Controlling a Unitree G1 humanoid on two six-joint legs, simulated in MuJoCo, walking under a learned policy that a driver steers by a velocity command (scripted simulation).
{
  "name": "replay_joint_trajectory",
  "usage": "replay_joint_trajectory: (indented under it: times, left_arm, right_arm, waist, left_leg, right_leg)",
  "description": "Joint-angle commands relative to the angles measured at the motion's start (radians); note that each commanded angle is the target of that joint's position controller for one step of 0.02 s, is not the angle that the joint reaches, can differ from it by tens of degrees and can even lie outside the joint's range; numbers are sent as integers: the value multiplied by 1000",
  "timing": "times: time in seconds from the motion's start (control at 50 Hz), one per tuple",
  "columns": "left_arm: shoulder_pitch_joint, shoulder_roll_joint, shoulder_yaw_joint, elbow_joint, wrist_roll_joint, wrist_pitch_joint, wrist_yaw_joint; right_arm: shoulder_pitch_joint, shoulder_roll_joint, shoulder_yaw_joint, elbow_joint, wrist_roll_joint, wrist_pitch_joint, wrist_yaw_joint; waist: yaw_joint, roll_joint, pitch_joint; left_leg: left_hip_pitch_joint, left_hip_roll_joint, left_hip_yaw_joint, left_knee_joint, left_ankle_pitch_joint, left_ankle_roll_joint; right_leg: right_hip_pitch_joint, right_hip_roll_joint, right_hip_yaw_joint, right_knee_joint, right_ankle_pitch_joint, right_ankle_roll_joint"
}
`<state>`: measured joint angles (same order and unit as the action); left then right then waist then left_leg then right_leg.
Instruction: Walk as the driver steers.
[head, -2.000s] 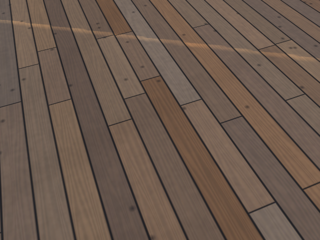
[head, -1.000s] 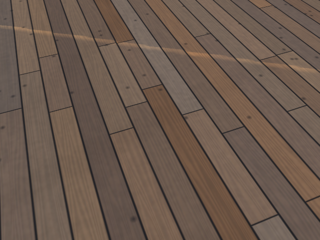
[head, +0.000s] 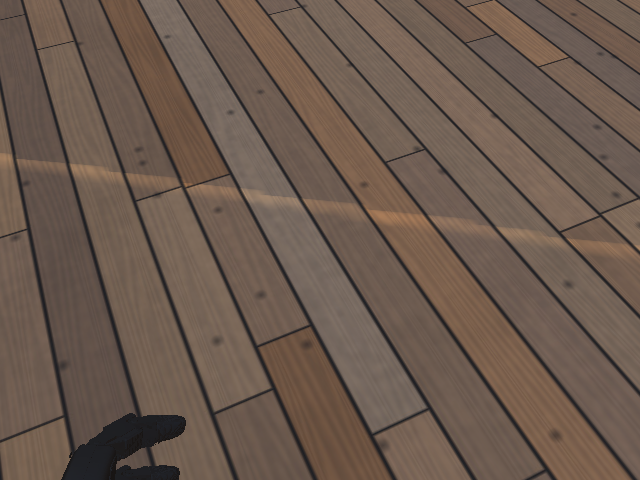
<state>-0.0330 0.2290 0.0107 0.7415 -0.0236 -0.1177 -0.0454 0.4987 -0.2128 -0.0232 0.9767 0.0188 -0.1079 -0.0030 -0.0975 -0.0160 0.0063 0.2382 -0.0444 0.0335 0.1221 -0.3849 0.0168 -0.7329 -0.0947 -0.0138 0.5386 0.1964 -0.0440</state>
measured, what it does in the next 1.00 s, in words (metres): walks ahead, turning left: right foot, then left foot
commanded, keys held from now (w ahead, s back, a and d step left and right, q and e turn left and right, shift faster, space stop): w+q+shift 0.92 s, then w+shift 0.08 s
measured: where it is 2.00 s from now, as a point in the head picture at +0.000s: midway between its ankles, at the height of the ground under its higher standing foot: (84, 239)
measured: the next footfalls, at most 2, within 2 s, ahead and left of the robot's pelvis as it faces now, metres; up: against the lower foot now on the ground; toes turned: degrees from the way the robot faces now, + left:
right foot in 0.06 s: +0.32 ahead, -0.13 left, +0.00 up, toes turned +0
left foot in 0.56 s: +0.68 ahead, +0.16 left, +0.00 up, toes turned +28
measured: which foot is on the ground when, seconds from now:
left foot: down 0.00-0.08, up 0.10-0.54, down 0.56-1.00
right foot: up 0.00-0.04, down 0.06-0.56, up 0.58-0.98, down 1.00-1.00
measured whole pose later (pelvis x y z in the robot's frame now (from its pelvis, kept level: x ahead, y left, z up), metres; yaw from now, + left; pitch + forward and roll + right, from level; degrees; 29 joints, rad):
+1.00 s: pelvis +0.87 +0.20 -0.01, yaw +49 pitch +2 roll -2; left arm -0.06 0.26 0.05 0.54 -0.03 -0.15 -0.01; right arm 0.42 -0.27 -0.09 0.76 0.03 -0.05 -0.02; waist -0.10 -0.02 0.01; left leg 0.02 -0.14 -0.33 0.63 -0.57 0.12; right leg -0.52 0.02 0.10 0.48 -0.02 0.03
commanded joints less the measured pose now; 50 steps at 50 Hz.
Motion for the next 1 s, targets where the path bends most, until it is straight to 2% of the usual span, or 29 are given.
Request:
replay_joint_trajectory:
  times: [0.02, 0.04, 0.06, 0.08, 0.1, 0.12, 0.14, 0.16, 0.18, 0.22, 0.26, 0.32, 0.42, 0.48, 0.52, 0.54, 0.56, 0.58, 0.6, 0.62, 0.64, 0.66, 0.72, 0.82, 0.88, 0.94, 0.96, 0.98, 1.0]
  left_arm:
    - [-21, 138, 46, -85, -11, -14, -10]
    - [129, 193, 70, -58, -25, -8, 1]
    - [367, 236, 91, -5, -31, 3, 18]
    - [524, 347, 117, 28, 23, 4, 31]
    - [576, 305, 110, 50, 22, -5, 13]
    - [529, 212, 89, 62, 25, -10, 16]
    - [458, 170, 79, 62, 26, -13, 20]
    - [393, 153, 75, 75, 36, -18, 19]
    - [337, 120, 68, 84, 50, -27, 19]
    - [265, 64, 58, 102, 45, -26, 15]
    - [226, 71, 62, 111, 26, -22, 15]
    - [217, 110, 70, 108, 45, -22, 29]
    - [309, 176, 78, 101, 45, -9, 59]
    - [320, 258, 92, 83, 37, 19, 75]
    - [279, 322, 110, 57, 21, 51, 80]
    - [222, 331, 115, 31, 9, 55, 73]
    - [162, 291, 106, 21, -4, 45, 59]
    - [129, 68, 48, -21, 11, 2, 41]
    - [285, -8, 15, -117, -15, -54, 29]
    - [160, 108, 27, -138, -22, -88, 22]
    - [104, 134, 38, -162, -38, -95, 24]
    - [118, 126, 38, -144, -15, -84, 35]
    - [163, 146, 55, -132, 25, -35, 45]
    - [-107, 52, 33, -242, 40, -21, 54]
    - [-144, 78, 55, -274, 6, -28, 42]
    - [-124, 141, 87, -281, -22, -44, 38]
    - [-44, 174, 105, -263, -22, -51, 39]
    - [124, 211, 127, -229, -19, -55, 41]
    - [388, 232, 129, -185, -11, -46, 48]
  right_arm:
    - [15, -221, -49, -36, -16, 22, -13]
    - [-4, -241, -55, -39, -36, 37, -10]
    - [-55, -236, -49, -56, -47, 47, -9]
    - [96, -56, -6, -95, -46, 29, 5]
    - [150, 16, 23, -75, 10, -1, 15]
    - [-4, -119, -18, -114, 62, -13, 4]
    - [-130, -148, -25, -156, 67, -15, -6]
    - [-196, -133, -25, -178, 42, -14, -10]
    - [-185, -124, -36, -179, 27, 0, -7]
    - [-123, -71, -41, -172, 38, 46, 6]
    - [-158, -53, -42, -193, 36, 82, 6]
    - [-235, -71, -45, -235, 22, 94, 8]
    - [-409, -100, -44, -294, 13, 70, 51]
    - [-412, -136, -60, -329, 25, 57, 83]
    - [-224, -210, -96, -307, 44, 77, 78]
    - [-22, -285, -132, -262, 40, 96, 69]
    - [182, -340, -167, -201, 44, 110, 44]
    - [129, -345, -158, -167, 29, 117, 39]
    - [5, -284, -107, -242, -21, 71, 55]
    - [5, -199, -98, -269, -18, 45, 61]
    - [0, -190, -96, -260, -18, 20, 68]
    - [-66, -184, -91, -271, -10, 4, 72]
    - [-191, -185, -84, -315, -4, -1, 38]
    - [-131, -157, -80, -296, 19, 24, -19]
    - [-89, -167, -89, -274, 26, 37, -15]
    - [-79, -150, -95, -253, 32, 43, -24]
    - [-89, -156, -98, -252, 22, 46, -24]
    - [-120, -159, -94, -260, 3, 48, -13]
    - [-185, -120, -71, -295, -33, 45, 1]
  waist:
    - [123, 104, 70]
    - [209, 151, -35]
    - [343, 173, -161]
    - [268, -66, -401]
    - [245, -305, -605]
    - [270, -266, -419]
    - [262, -162, -253]
    - [227, -34, -145]
    - [168, -38, -100]
    - [98, -76, -37]
    - [76, -64, 53]
    - [62, -40, 133]
    - [118, 56, 192]
    - [78, 3, 126]
    - [-50, -104, 10]
    - [-156, -124, -83]
    - [-254, -66, -143]
    - [-137, 360, 21]
    - [70, 432, -189]
    - [-7, 216, -193]
    - [32, 52, -83]
    - [88, -99, -51]
    - [162, -83, 25]
    - [40, 19, 97]
    - [-10, 83, 50]
    - [12, 139, 31]
    - [58, 159, -17]
    - [155, 172, -122]
    - [286, 173, -295]
  left_leg:
    - [-86, 291, -92, 118, 912, 146]
    - [-66, 287, -94, 296, 1094, 138]
    - [-239, 247, -68, 587, 1051, 107]
    - [-685, 122, -66, 1042, 647, 66]
    - [-854, 15, -186, 1284, -36, 56]
    - [-957, 63, -200, 1348, -14, 85]
    - [-1014, 104, -172, 1351, 32, 87]
    - [-992, 150, -160, 1298, 83, 87]
    - [-922, 197, -173, 1240, 132, 87]
    - [-848, 241, -169, 1202, 145, 82]
    - [-898, 262, -148, 1182, 160, 76]
    - [-973, 251, -131, 1056, 340, 58]
    - [-1010, 192, 14, 767, 557, 85]
    - [-852, 91, 152, 658, 517, 122]
    - [-630, 12, 192, 710, 345, 152]
    - [-373, -7, 160, 723, 260, 185]
    - [-77, 0, 66, 609, 284, 228]
    - [-48, 53, -176, 509, 356, 293]
    - [121, 238, -827, 306, -47, 508]
    - [78, 278, -941, 134, -224, 444]
    - [-52, 274, -921, 85, -248, 398]
    - [-196, 256, -859, 102, -224, 362]
    - [-493, 138, -638, 103, -22, 343]
    - [-668, 1, -396, 123, 190, 259]
    - [-648, 8, -441, 174, 119, 216]
    - [-436, 56, -500, 287, 235, 190]
    - [-370, 65, -487, 375, 432, 175]
    - [-347, 48, -441, 548, 641, 146]
    - [-520, 44, -394, 852, 603, 121]
  right_leg:
    - [207, 86, -15, -32, -140, -23]
    - [362, 113, -21, 4, -226, -47]
    - [682, 80, -6, 51, -278, -62]
    - [1196, -212, 408, 85, -593, -182]
    - [1338, -334, 855, -168, -1074, -238]
    - [1212, -299, 805, -280, -1050, -154]
    - [1066, -278, 627, -266, -881, -113]
    - [885, -254, 488, -283, -698, -104]
    - [745, -225, 381, -295, -585, -96]
    - [603, -193, 216, -344, -515, -85]
    - [526, -178, 70, -389, -436, -64]
    - [490, -135, -85, -432, -322, -61]
    - [658, -115, -264, -452, -154, -30]
    - [798, -138, -313, -314, 480, 7]
    - [844, -170, -309, -45, 924, -8]
    - [750, -175, -278, 199, 948, -27]
    - [567, -102, -262, 560, 669, -1]
    - [228, 164, -188, 1044, -648, 35]
    - [-101, 230, 97, 1223, -806, 29]
    - [-128, 165, 182, 1131, -695, -29]
    - [-130, 135, 168, 1011, -625, -47]
    - [-54, 82, 178, 905, -564, -41]
    - [107, 32, 183, 695, -515, 36]
    - [243, 80, 75, 159, -173, 115]
    - [375, 134, 74, 2, -75, 130]
    - [357, 119, 107, -80, -146, 109]
    - [419, 122, 83, -78, -169, 82]
    - [588, 110, 62, -54, -186, 44]
    - [933, -2, 158, 73, -324, -3]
